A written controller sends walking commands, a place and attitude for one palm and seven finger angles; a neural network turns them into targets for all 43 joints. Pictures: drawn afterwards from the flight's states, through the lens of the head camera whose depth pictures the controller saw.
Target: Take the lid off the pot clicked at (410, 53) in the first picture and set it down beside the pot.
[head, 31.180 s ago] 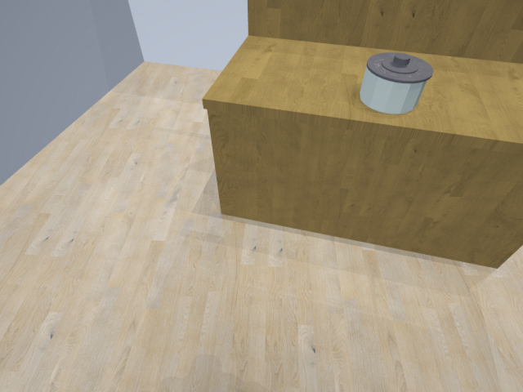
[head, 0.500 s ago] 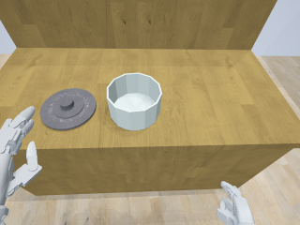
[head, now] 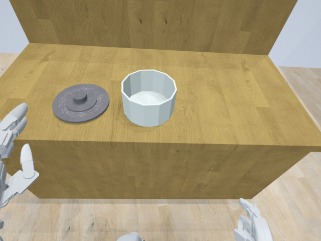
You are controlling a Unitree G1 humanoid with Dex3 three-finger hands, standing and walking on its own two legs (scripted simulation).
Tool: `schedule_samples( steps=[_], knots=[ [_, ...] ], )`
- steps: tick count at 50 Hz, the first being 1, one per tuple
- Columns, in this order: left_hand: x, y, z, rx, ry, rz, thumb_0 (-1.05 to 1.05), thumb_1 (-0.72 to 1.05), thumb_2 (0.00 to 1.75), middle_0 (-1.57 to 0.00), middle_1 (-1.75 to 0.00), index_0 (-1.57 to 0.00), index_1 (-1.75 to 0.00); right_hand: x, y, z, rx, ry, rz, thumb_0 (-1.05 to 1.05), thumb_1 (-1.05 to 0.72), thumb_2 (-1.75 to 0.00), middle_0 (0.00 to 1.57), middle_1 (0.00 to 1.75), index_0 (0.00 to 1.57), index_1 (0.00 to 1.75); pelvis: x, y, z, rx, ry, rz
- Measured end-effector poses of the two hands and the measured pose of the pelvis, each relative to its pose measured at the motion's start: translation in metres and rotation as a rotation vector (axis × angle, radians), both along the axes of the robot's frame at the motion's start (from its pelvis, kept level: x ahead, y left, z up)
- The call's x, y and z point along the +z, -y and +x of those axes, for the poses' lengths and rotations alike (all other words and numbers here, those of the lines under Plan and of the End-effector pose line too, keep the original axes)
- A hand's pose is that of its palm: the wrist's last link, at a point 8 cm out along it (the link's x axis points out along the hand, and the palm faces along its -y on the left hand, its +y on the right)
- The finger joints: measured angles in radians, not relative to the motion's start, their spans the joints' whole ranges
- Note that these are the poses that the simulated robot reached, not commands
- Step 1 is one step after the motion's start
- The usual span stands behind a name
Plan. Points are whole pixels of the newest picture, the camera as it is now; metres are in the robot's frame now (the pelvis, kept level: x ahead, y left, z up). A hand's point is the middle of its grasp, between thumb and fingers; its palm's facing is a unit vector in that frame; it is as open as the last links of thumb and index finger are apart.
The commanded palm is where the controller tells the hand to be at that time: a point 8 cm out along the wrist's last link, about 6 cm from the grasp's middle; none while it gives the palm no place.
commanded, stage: step back with the hand held close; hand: left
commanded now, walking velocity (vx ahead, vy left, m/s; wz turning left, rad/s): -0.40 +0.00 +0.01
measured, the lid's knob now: (80, 96) +0.59 +0.34 -0.05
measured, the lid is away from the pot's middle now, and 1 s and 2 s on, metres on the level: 0.26 0.26 0.26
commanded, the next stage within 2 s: stop stepping back and stand still in 0.68 s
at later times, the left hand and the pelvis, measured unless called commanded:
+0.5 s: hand (8, 199) +0.15 +0.25 +0.16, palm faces +0.32 -0.86 -0.40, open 7.5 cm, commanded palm +0.07 +0.30 +0.19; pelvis -0.06 +0.02 -0.01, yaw +0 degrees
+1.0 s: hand out of the picture +0.05 +0.26 +0.16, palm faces +0.24 -0.88 -0.40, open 7.5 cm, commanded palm +0.00 +0.31 +0.19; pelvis -0.15 +0.04 -0.01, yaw -4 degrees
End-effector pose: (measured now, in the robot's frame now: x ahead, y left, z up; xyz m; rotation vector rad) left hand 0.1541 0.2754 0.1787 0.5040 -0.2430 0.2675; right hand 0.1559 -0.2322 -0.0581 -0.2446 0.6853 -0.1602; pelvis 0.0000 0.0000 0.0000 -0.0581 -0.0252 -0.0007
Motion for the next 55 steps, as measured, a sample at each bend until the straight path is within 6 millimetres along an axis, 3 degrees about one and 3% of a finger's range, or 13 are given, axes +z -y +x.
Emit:
schedule_samples(
  steps=[13,20,24,31,35,39,42,47,50,55],
  knots=[
    [0.018,-0.001,-0.036,-0.007,0.093,0.126,0.01,0.88,0.90,-0.22,-0.31,-0.21,-0.30,-0.006,0.005,-0.021,0.010,0.025,-0.004,0.01,-0.90,-0.90,0.20,0.30,0.21,0.30,-0.010,0.005,-0.030,0.023,0.019,-0.004],
    [0.003,-0.008,-0.043,-0.020,0.130,-0.009,0.01,0.88,0.90,-0.21,-0.31,-0.21,-0.30,-0.006,-0.005,-0.046,-0.016,-0.036,-0.021,0.01,-0.90,-0.90,0.20,0.30,0.21,0.30,-0.009,-0.008,-0.040,0.013,-0.007,0.031],
    [-0.004,-0.019,-0.041,-0.040,0.135,-0.002,0.01,0.88,0.90,-0.21,-0.31,-0.21,-0.30,-0.005,-0.016,-0.060,-0.030,-0.017,-0.037,0.01,-0.90,-0.90,0.20,0.30,0.21,0.30,-0.012,-0.017,-0.058,0.005,-0.008,0.025],
    [0.025,-0.015,-0.057,-0.112,0.105,0.049,0.01,0.88,0.90,-0.21,-0.31,-0.21,-0.30,0.004,-0.034,-0.095,-0.040,-0.007,0.036,0.01,-0.90,-0.90,0.20,0.30,0.21,0.30,0.004,-0.024,-0.082,-0.058,-0.039,-0.012],
    [0.034,-0.006,-0.073,-0.154,0.118,0.107,0.01,0.88,0.90,-0.21,-0.31,-0.21,-0.30,-0.003,-0.031,-0.113,-0.043,0.004,0.054,0.01,-0.90,-0.90,0.20,0.30,0.21,0.30,0.000,-0.023,-0.097,-0.073,-0.049,-0.006],
    [0.029,-0.003,-0.089,-0.172,0.101,0.110,0.01,0.88,0.90,-0.21,-0.31,-0.21,-0.30,-0.012,-0.023,-0.133,-0.062,-0.013,0.052,0.01,-0.90,-0.90,0.20,0.30,0.21,0.30,-0.003,-0.023,-0.118,-0.054,-0.024,-0.030],
    [0.002,-0.009,-0.094,-0.154,0.032,0.035,0.01,0.88,0.90,-0.21,-0.31,-0.21,-0.30,-0.017,-0.013,-0.152,-0.086,-0.051,0.036,0.01,-0.90,-0.90,0.20,0.30,0.21,0.30,-0.006,-0.027,-0.129,-0.043,-0.015,-0.004],
    [-0.015,-0.027,-0.119,-0.126,0.039,-0.037,0.01,0.88,0.90,-0.22,-0.31,-0.21,-0.30,0.001,-0.005,-0.176,-0.177,0.001,-0.051,0.01,-0.90,-0.90,0.20,0.30,0.21,0.30,-0.016,-0.039,-0.138,-0.057,-0.041,0.004],
    [-0.008,-0.034,-0.132,-0.127,0.087,-0.014,0.01,0.88,0.90,-0.22,-0.31,-0.21,-0.30,0.008,-0.013,-0.187,-0.179,0.025,-0.070,0.01,-0.90,-0.90,0.20,0.30,0.20,0.30,-0.015,-0.044,-0.152,-0.076,-0.020,0.037],
    [0.024,-0.039,-0.150,-0.117,0.130,0.054,0.01,0.88,0.90,-0.22,-0.31,-0.21,-0.30,0.011,-0.037,-0.201,-0.114,0.044,-0.007,0.01,-0.90,-0.90,0.20,0.30,0.20,0.30,-0.001,-0.050,-0.168,-0.070,-0.008,0.021]
  ],
)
